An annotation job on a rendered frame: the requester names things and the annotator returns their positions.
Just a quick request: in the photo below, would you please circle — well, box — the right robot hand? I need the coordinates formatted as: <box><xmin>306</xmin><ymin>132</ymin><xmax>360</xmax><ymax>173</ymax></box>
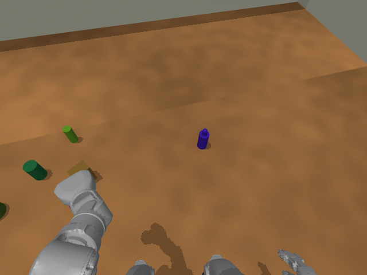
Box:
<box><xmin>278</xmin><ymin>249</ymin><xmax>317</xmax><ymax>275</ymax></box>

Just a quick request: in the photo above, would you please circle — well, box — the left robot hand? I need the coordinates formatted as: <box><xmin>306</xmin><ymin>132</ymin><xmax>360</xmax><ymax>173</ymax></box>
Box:
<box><xmin>54</xmin><ymin>170</ymin><xmax>96</xmax><ymax>206</ymax></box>

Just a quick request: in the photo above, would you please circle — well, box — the left robot arm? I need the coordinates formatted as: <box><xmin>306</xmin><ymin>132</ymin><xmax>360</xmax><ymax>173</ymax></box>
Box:
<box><xmin>28</xmin><ymin>188</ymin><xmax>113</xmax><ymax>275</ymax></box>

